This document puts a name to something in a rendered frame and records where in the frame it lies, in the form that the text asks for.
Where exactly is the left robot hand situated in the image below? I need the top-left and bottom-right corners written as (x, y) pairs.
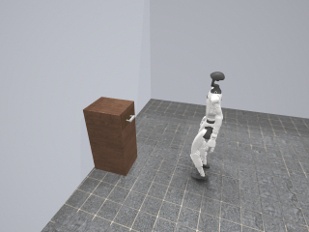
top-left (205, 139), bottom-right (216, 153)

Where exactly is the drawer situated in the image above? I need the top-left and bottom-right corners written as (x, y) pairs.
top-left (121, 106), bottom-right (134, 131)

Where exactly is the robot right foot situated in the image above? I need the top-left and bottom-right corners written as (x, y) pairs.
top-left (202, 162), bottom-right (210, 169)

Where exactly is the cabinet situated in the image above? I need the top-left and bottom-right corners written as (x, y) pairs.
top-left (83, 97), bottom-right (138, 176)

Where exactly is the robot left forearm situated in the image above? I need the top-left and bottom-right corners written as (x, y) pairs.
top-left (210, 116), bottom-right (222, 140)

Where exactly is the robot left upper arm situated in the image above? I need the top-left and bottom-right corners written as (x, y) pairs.
top-left (211, 94), bottom-right (223, 120)

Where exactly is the robot left shin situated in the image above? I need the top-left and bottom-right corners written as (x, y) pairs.
top-left (190, 153), bottom-right (205, 177)

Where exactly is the handle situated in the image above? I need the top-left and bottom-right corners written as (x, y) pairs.
top-left (126, 115), bottom-right (135, 122)

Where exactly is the right robot hand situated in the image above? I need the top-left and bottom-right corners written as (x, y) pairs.
top-left (200, 116), bottom-right (208, 127)

